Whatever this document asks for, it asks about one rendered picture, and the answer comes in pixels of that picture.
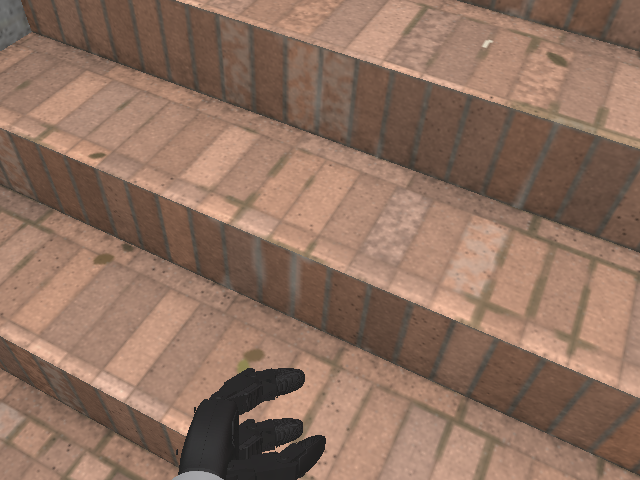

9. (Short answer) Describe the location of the robot left hand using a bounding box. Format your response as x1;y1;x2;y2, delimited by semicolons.
176;368;326;480

